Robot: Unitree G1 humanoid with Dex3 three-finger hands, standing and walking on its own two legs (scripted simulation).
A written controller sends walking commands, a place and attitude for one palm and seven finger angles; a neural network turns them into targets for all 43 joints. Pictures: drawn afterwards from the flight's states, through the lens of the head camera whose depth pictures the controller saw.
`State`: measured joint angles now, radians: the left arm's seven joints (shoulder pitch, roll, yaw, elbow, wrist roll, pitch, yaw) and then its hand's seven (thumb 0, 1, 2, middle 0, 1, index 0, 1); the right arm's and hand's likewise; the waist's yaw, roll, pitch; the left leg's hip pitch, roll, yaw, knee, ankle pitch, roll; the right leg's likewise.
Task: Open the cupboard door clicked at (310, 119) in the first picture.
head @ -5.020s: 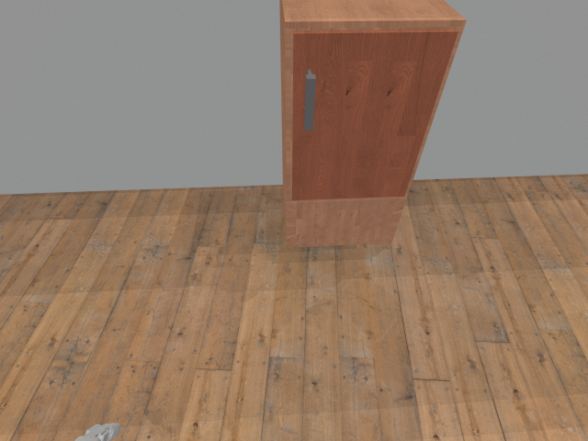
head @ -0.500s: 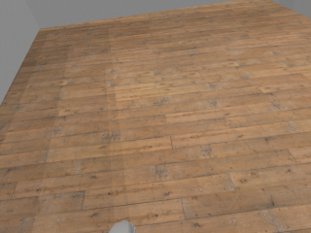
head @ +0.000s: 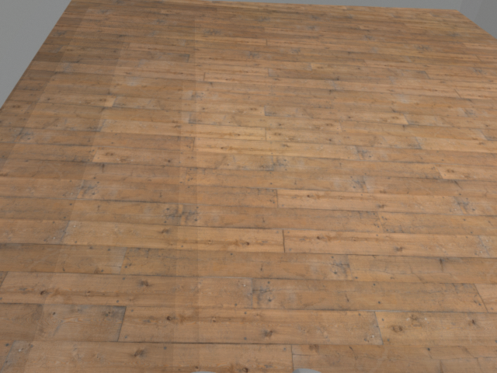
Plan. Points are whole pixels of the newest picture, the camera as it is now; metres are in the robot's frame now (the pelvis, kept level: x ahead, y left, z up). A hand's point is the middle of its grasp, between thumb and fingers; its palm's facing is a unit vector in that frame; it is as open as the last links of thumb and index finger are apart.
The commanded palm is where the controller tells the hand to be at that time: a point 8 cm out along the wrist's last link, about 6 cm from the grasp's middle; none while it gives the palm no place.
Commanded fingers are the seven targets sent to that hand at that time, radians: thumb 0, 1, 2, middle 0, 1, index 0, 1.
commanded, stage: turn to face it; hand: left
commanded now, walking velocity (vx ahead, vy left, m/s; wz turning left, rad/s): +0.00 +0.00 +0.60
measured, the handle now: out of the picture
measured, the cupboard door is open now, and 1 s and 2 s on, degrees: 0 0 0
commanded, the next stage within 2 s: none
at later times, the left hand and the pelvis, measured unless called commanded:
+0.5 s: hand out of the picture +0.09 +0.20 -0.14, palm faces +0.29 -0.92 -0.25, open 7.4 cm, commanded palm none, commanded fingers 0.00 0.90 0.90 -0.20 -0.30 -0.20 -0.30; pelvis +0.02 -0.03 +0.01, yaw +17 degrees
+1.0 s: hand out of the picture -0.06 +0.10 -0.14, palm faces +0.61 -0.75 -0.27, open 7.4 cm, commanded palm none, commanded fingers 0.00 0.90 0.90 -0.20 -0.30 -0.20 -0.30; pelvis +0.03 -0.08 +0.01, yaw +37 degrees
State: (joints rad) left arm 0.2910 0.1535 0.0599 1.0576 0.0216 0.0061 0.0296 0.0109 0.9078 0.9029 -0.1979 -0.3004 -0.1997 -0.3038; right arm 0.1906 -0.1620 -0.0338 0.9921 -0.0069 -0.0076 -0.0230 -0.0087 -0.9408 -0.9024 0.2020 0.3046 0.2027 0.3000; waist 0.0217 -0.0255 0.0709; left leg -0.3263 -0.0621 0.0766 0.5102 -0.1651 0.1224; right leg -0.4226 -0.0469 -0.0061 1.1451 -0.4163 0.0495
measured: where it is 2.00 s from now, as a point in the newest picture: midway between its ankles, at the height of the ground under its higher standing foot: outside the picture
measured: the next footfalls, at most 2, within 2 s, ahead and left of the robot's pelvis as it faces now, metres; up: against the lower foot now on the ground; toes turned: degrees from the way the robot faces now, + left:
right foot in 0.62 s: +0.08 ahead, -0.16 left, +0.00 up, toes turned +24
left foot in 1.14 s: -0.04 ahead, +0.05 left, +0.00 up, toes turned +49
